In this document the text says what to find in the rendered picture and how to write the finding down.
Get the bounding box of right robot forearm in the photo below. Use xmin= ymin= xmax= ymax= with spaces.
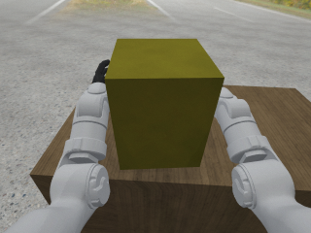
xmin=214 ymin=87 xmax=295 ymax=197

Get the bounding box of pedestal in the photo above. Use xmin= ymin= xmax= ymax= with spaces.
xmin=29 ymin=84 xmax=311 ymax=233

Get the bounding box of robot left hand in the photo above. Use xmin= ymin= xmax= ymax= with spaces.
xmin=92 ymin=59 xmax=110 ymax=83

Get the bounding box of left robot forearm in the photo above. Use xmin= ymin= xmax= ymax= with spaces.
xmin=50 ymin=83 xmax=110 ymax=200

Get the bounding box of right robot upper arm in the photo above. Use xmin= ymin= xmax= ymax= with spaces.
xmin=231 ymin=159 xmax=311 ymax=233

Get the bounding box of carton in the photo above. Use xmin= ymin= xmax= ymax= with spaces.
xmin=104 ymin=38 xmax=225 ymax=170

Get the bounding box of left robot upper arm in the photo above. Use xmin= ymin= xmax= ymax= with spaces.
xmin=3 ymin=163 xmax=111 ymax=233

